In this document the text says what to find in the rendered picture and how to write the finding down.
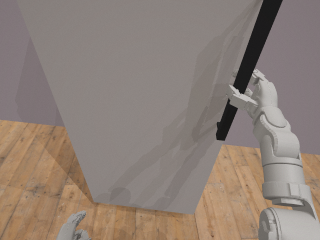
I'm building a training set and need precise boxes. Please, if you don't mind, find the robot right upper arm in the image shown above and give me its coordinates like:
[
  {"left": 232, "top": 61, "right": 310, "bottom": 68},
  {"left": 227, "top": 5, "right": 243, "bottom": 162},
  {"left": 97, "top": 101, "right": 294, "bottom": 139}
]
[{"left": 258, "top": 207, "right": 320, "bottom": 240}]

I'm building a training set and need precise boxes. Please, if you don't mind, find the robot right forearm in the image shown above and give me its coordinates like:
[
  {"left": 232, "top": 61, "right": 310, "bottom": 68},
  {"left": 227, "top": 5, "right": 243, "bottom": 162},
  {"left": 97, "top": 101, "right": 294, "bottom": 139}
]
[{"left": 252, "top": 106, "right": 320, "bottom": 228}]

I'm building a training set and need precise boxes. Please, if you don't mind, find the robot right hand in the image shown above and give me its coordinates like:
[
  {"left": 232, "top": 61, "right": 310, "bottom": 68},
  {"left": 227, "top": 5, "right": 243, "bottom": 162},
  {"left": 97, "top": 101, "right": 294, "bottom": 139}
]
[{"left": 225, "top": 69, "right": 278, "bottom": 119}]

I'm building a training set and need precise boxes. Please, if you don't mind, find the handle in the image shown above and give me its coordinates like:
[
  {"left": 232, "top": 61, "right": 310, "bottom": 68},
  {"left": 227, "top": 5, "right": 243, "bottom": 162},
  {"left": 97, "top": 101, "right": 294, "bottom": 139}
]
[{"left": 216, "top": 0, "right": 283, "bottom": 141}]

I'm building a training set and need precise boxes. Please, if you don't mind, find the fridge door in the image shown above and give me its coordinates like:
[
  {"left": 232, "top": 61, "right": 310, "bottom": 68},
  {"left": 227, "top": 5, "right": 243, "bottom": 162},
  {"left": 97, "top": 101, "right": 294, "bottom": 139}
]
[{"left": 16, "top": 0, "right": 263, "bottom": 215}]

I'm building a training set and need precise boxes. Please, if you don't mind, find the robot left hand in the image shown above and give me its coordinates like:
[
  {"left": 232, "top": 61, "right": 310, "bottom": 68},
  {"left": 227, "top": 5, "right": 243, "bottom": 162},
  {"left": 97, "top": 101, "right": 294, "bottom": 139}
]
[{"left": 56, "top": 210, "right": 92, "bottom": 240}]

